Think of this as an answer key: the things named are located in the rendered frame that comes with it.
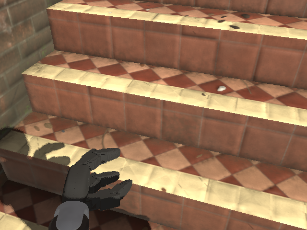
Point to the robot left forearm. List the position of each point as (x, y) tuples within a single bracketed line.
[(70, 215)]

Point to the robot left hand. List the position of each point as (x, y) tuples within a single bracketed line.
[(82, 186)]

